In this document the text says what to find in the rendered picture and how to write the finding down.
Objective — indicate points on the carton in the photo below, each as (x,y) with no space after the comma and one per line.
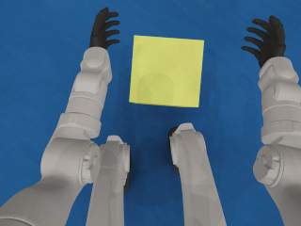
(166,71)

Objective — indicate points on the left robot forearm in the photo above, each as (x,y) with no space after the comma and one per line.
(81,119)

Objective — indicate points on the robot thigh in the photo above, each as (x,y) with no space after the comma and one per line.
(106,206)
(201,203)

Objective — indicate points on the robot right upper arm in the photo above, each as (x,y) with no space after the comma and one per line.
(278,167)

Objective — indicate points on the robot left hand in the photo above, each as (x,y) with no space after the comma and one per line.
(99,35)

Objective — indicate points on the right robot forearm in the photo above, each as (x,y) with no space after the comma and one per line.
(280,103)

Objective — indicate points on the robot left thigh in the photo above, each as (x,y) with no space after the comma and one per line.
(106,206)

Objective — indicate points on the robot right hand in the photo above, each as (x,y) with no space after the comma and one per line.
(273,44)

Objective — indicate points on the robot left upper arm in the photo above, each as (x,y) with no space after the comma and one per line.
(67,166)

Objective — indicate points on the robot right thigh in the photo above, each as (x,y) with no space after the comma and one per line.
(201,203)

